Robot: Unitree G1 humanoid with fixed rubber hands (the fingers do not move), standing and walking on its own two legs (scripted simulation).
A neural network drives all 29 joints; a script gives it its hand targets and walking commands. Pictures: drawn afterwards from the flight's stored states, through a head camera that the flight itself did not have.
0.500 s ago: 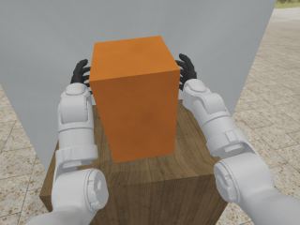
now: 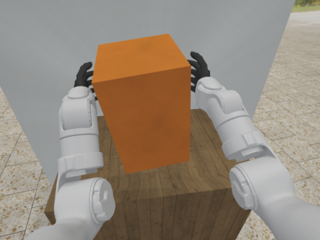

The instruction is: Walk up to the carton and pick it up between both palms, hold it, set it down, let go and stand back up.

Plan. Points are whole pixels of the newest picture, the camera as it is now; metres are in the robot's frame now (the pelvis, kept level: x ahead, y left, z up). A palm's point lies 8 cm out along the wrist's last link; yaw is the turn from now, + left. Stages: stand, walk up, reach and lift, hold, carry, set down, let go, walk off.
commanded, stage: hold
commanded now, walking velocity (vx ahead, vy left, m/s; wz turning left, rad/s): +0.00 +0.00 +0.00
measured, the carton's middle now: (146, 106) +0.40 +0.01 +0.20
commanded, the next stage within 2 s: none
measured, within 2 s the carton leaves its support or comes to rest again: neither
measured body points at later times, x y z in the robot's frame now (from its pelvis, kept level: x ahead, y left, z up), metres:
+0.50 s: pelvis +0.00 +0.00 +0.00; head -0.08 +0.02 +0.44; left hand +0.38 +0.16 +0.27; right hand +0.38 -0.12 +0.29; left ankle +0.04 +0.12 -0.75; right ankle -0.01 -0.10 -0.75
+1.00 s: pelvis +0.00 +0.00 +0.00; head -0.08 +0.02 +0.44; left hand +0.38 +0.16 +0.27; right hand +0.38 -0.12 +0.29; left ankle +0.04 +0.12 -0.75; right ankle -0.01 -0.10 -0.75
